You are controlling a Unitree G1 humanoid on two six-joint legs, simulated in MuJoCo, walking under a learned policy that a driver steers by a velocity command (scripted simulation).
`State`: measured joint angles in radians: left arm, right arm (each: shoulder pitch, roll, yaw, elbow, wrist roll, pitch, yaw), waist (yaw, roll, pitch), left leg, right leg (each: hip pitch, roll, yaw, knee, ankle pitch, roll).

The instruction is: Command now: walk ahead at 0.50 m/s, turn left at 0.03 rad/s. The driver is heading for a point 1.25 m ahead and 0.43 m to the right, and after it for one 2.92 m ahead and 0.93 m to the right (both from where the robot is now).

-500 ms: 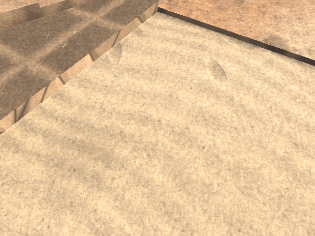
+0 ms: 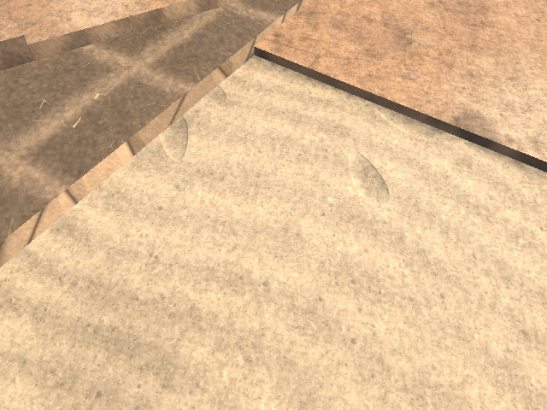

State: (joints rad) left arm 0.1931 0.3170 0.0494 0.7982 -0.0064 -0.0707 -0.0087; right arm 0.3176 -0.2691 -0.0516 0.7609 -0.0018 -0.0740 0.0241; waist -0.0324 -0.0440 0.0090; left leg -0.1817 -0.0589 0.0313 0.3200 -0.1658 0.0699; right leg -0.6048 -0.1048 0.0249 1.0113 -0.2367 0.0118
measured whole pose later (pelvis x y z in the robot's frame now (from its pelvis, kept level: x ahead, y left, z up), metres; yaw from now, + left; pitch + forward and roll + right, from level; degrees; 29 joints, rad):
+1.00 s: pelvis +0.54 -0.02 +0.00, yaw -14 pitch +1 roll +1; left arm 0.27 0.32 0.08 0.80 -0.03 -0.03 0.01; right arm 0.23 -0.26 -0.06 0.83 -0.01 -0.10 0.01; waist -0.02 -0.05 0.03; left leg -0.20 0.00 0.11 0.36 -0.17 0.02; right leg -0.57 -0.08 0.04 1.11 -0.30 -0.01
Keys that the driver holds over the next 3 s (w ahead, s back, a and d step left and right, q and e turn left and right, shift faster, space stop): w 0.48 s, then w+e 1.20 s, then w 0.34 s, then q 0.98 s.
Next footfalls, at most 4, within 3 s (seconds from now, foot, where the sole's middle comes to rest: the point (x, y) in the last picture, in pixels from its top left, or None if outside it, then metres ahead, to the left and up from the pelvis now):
0.30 right None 0.34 -0.15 -0.78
0.80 left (234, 361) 0.62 0.08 -0.78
1.32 right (356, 297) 0.80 -0.25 -0.78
1.80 left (340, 200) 1.16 -0.25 -0.78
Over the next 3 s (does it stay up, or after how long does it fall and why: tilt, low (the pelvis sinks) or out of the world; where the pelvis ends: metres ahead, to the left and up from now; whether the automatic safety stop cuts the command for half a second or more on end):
stays up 1.19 -0.41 0.00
